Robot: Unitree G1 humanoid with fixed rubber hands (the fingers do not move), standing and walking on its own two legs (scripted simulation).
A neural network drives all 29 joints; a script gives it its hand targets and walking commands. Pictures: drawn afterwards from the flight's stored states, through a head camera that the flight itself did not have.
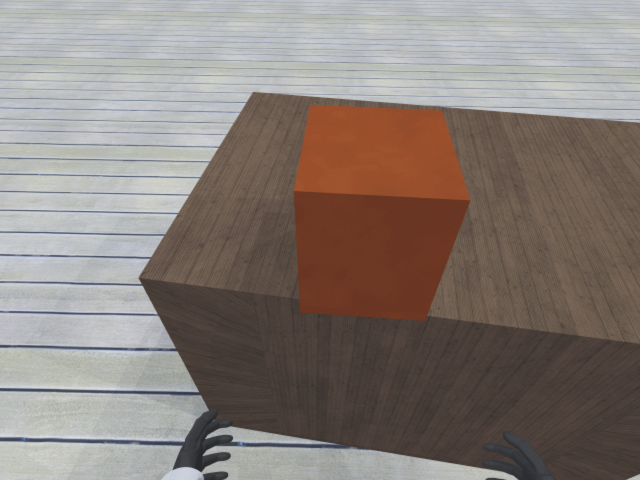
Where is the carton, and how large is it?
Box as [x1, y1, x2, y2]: [294, 105, 469, 320]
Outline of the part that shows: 310,105 294,187 300,312 424,320 469,202 469,197 442,111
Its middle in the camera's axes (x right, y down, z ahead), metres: +0.07 -0.03 +0.60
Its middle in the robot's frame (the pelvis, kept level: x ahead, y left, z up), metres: +0.49 -0.04 +0.07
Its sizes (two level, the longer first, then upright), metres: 0.210 0.200 0.250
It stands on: a pedestal, 0.72 m high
